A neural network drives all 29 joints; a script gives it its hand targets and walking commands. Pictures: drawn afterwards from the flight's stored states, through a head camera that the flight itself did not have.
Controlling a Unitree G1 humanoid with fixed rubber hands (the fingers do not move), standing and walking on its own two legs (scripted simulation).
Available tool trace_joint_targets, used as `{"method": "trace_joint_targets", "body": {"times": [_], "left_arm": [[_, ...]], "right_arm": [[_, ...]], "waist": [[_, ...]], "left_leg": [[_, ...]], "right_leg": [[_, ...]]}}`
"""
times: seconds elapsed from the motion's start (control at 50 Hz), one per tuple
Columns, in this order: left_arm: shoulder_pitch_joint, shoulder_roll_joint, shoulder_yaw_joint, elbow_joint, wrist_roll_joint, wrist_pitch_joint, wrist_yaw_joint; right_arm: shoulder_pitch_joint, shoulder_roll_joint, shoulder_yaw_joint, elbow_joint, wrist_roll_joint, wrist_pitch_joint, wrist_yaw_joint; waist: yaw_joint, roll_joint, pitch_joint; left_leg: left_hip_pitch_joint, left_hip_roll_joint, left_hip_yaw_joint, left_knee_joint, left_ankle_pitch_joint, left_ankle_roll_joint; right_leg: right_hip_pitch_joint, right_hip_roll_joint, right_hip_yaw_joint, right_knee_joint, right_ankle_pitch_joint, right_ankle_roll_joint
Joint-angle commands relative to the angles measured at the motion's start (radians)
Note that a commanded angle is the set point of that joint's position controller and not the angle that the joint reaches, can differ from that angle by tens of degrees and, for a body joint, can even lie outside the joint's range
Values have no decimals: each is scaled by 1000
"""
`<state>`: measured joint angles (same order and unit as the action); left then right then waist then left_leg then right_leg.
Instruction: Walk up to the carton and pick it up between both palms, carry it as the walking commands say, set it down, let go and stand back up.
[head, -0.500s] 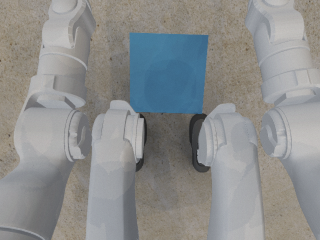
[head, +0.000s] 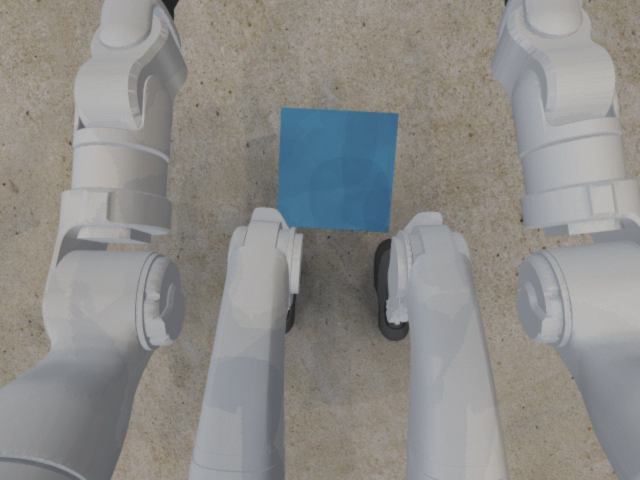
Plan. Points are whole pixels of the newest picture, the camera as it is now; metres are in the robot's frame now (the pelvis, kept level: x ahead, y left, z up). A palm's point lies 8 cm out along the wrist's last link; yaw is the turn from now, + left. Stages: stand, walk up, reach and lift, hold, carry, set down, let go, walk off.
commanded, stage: set down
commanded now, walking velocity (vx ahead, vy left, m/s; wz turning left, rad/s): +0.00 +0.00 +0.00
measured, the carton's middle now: (336, 172) +0.39 +0.02 -0.38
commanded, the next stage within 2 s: let go in 0.50 s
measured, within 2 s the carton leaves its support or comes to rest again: neither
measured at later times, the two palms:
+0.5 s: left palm out of the picture +0.53 +0.19 +0.06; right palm out of the picture +0.56 -0.14 +0.06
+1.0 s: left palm out of the picture +0.39 +0.23 +0.15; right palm out of the picture +0.43 -0.19 +0.13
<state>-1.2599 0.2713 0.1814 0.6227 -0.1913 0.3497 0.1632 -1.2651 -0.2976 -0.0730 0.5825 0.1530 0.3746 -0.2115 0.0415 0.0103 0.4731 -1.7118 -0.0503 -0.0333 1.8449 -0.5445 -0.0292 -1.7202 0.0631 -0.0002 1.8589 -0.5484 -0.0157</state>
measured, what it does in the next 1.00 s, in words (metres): rises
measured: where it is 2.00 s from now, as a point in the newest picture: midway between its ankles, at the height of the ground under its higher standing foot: (336, 304)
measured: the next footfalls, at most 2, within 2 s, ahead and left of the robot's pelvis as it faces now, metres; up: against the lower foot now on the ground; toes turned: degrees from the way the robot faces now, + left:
none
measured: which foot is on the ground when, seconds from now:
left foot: down 0.00-1.00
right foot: down 0.00-1.00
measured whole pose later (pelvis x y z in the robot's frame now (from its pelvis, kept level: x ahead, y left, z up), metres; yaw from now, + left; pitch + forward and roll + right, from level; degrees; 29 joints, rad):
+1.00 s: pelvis +0.09 -0.01 +0.22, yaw +3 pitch +27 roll +1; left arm -0.33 0.13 0.18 0.63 0.02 0.11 -0.01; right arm -0.36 -0.11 -0.19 0.66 -0.03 0.14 -0.07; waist 0.04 0.00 -0.15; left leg -1.04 -0.05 -0.07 0.87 -0.31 -0.03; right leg -1.04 0.02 0.01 0.92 -0.35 -0.03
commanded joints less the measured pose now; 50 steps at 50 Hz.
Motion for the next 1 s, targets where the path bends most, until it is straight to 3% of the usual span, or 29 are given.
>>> {"method": "trace_joint_targets", "body": {"times": [0.0,0.02,0.04,0.06,0.12,0.14,0.2,0.22,0.24,0.26,0.28,0.32,0.38,0.44,0.46,0.5,0.52,0.54,0.56,0.6,0.62,0.64,0.66,0.7,0.72,0.74,0.82,0.86,0.98], "left_arm": [[-158,101,58,135,98,-41,-57],[-145,96,66,111,113,-51,-66],[-123,83,65,204,134,-59,-80],[-142,75,74,132,152,-73,-80],[-156,80,66,-11,150,-142,-89],[-172,67,55,-89,119,-163,-89],[-146,-35,-17,-60,71,-187,-108],[-68,-71,-22,28,86,-193,-116],[-49,-104,-52,37,73,-198,-125],[-28,-117,-45,100,89,-198,-133],[26,-118,-28,116,94,-207,-137],[158,-90,30,194,159,-210,-123],[191,-90,39,124,186,-233,-117],[170,-77,39,-37,186,-261,-103],[168,-42,50,-34,195,-277,-103],[132,-22,70,-54,222,-306,-109],[114,-19,59,-16,232,-312,-115],[132,-3,84,-32,249,-323,-112],[112,-22,62,-16,241,-321,-111],[186,2,75,4,244,-313,-115],[240,-45,26,39,228,-299,-124],[386,-58,34,38,248,-298,-124],[391,-53,10,-3,236,-287,-121],[483,-40,13,-59,262,-282,-118],[635,-82,-24,-167,273,-280,-126],[576,-70,-19,-160,278,-274,-133],[701,-54,-43,-293,281,-275,-169],[776,-82,-67,-176,255,-268,-189],[976,-49,-115,-244,209,-306,-217]], "right_arm": [[-233,-16,-80,165,-72,-32,41],[-214,-24,-109,180,-92,-45,45],[-206,-12,-123,229,-105,-57,52],[-201,-2,-130,213,-103,-71,56],[-143,39,-137,172,-113,-130,61],[-175,27,-142,80,-103,-155,58],[-97,25,-158,201,-151,-190,71],[-42,46,-161,250,-173,-197,77],[-17,27,-179,278,-192,-210,83],[4,28,-193,321,-206,-211,83],[40,45,-204,299,-222,-219,90],[62,6,-234,256,-245,-234,90],[120,39,-226,229,-238,-254,109],[88,48,-179,60,-215,-278,124],[104,65,-171,92,-229,-281,124],[32,82,-171,0,-231,-304,115],[55,116,-171,69,-240,-305,112],[76,138,-154,59,-224,-312,113],[31,121,-153,48,-238,-317,114],[87,118,-146,14,-260,-305,111],[187,123,-162,94,-290,-296,110],[305,152,-134,23,-294,-298,114],[315,124,-141,-9,-303,-293,113],[452,140,-127,-16,-309,-275,112],[639,144,-104,-75,-316,-267,119],[582,119,-106,-50,-299,-265,125],[674,102,-78,-231,-262,-274,135],[682,96,-70,-206,-234,-288,148],[972,71,-18,-183,-174,-317,200]], "waist": [[25,-86,-1674],[13,-53,-1649],[22,-41,-1567],[29,3,-1609],[31,6,-1635],[28,16,-1723],[-62,26,-1537],[-57,27,-1453],[-101,40,-1431],[-87,61,-1354],[-91,40,-1371],[-44,50,-1467],[0,60,-1505],[17,16,-1653],[3,-41,-1573],[15,-86,-1614],[-1,-83,-1559],[16,-114,-1586],[-15,-120,-1582],[7,-141,-1663],[-41,-116,-1588],[-11,-130,-1724],[-48,-121,-1750],[-5,-100,-1725],[-4,-19,-1837],[-9,-24,-1633],[-17,-32,-1503],[-32,-65,-1254],[-49,-33,-976]], "left_leg": [[352,-58,94,-361,214,25],[348,-59,98,-395,200,21],[333,-55,92,-414,181,20],[398,-59,89,-450,196,16],[454,-65,85,-472,358,4],[517,-68,80,-473,423,2],[520,-56,65,-534,459,-19],[519,-49,50,-567,459,-20],[565,-46,47,-595,483,-30],[548,-42,49,-617,443,-34],[570,-42,38,-657,478,-32],[659,-40,47,-698,588,-45],[769,-31,44,-759,710,-49],[874,-30,43,-790,818,-37],[782,-26,40,-796,794,-30],[669,-26,43,-803,784,-18],[604,-32,44,-814,762,-19],[583,-30,60,-839,737,-18],[566,-39,55,-832,714,-17],[504,-42,73,-850,678,-15],[488,-46,74,-872,636,-19],[590,-52,82,-876,702,-14],[613,-52,71,-890,720,-19],[696,-49,73,-926,713,-10],[906,-44,63,-937,826,-23],[861,-42,53,-967,798,-22],[986,-27,47,-1030,644,-1],[943,-12,35,-1082,546,13],[1142,12,32,-1189,395,25]], "right_leg": [[728,32,31,-376,256,41],[744,34,37,-398,262,43],[687,35,31,-418,232,44],[712,38,33,-441,236,42],[762,50,39,-460,425,50],[805,57,37,-462,482,44],[761,44,37,-547,501,28],[713,41,31,-579,479,28],[679,43,17,-611,478,21],[631,40,24,-646,417,24],[678,45,16,-676,455,25],[743,51,22,-707,535,36],[786,50,34,-767,615,37],[933,48,52,-817,732,39],[940,42,55,-820,759,43],[1079,20,90,-810,901,40],[1086,10,88,-815,925,44],[1173,1,94,-820,962,44],[1153,1,84,-812,943,49],[1293,-17,108,-798,1058,55],[1304,-23,103,-813,1056,54],[1419,-20,112,-813,1148,65],[1441,-12,95,-812,1162,67],[1429,-14,91,-839,1098,78],[1442,0,72,-869,1089,74],[1347,-2,79,-924,1027,66],[1388,-11,83,-1025,818,52],[1306,-23,76,-1092,702,52],[1318,-37,57,-1215,469,40]]}}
